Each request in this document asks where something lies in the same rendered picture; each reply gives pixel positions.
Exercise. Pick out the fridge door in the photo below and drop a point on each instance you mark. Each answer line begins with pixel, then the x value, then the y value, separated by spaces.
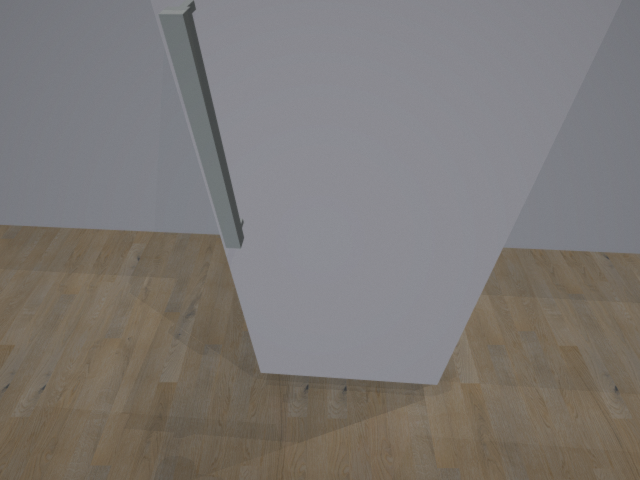
pixel 380 153

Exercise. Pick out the handle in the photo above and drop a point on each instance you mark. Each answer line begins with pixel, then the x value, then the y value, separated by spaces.
pixel 182 41

